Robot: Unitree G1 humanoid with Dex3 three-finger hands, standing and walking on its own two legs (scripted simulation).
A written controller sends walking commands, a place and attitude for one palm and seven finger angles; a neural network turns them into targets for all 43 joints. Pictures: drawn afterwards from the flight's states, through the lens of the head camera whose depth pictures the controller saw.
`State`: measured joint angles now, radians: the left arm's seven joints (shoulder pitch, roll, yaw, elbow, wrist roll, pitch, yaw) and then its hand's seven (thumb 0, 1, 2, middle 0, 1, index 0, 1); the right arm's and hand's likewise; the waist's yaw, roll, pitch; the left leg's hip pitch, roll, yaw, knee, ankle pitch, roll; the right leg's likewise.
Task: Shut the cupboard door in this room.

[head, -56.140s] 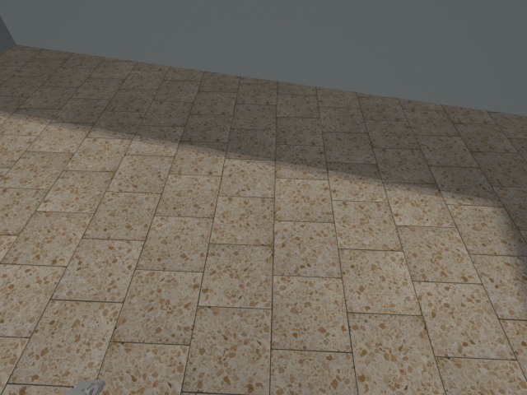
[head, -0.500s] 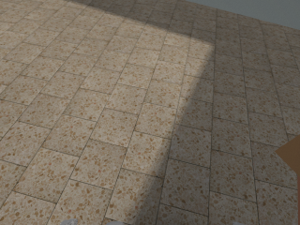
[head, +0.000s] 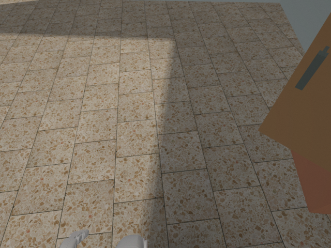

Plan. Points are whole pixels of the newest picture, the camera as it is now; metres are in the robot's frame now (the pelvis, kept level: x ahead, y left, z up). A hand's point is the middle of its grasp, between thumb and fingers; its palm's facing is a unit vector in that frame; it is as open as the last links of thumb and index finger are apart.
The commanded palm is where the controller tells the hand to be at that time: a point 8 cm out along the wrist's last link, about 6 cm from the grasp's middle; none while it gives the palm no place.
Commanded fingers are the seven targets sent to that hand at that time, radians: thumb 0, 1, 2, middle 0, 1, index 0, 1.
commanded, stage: turn to face it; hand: left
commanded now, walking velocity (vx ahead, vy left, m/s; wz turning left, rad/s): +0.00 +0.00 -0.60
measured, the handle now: (312, 68) +0.62 -0.44 +0.05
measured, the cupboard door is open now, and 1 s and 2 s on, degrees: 54 54 54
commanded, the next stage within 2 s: take the last steps up to it in 1.08 s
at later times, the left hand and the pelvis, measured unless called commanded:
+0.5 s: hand (100, 225) +0.19 +0.20 -0.15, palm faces -0.28 -0.94 -0.20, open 7.3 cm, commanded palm none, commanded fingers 0.00 0.90 0.90 -0.20 -0.30 -0.20 -0.30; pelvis +0.03 +0.03 +0.01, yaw -18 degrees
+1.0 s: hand (122, 212) +0.23 +0.15 -0.17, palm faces -0.51 -0.84 -0.20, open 7.3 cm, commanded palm none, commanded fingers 0.00 0.90 0.90 -0.20 -0.30 -0.20 -0.30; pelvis +0.05 +0.02 +0.00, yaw -33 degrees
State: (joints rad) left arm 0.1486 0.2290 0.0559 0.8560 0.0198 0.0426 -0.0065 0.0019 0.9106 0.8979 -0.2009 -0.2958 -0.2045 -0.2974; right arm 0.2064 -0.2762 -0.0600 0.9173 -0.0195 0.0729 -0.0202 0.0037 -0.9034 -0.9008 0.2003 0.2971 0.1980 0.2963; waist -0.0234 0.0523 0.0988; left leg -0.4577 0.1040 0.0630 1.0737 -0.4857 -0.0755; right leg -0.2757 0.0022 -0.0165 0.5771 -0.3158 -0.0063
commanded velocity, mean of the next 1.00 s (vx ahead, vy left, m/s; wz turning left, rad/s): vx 0.00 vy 0.00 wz -0.49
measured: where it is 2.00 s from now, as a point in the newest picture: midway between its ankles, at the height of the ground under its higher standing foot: outside the picture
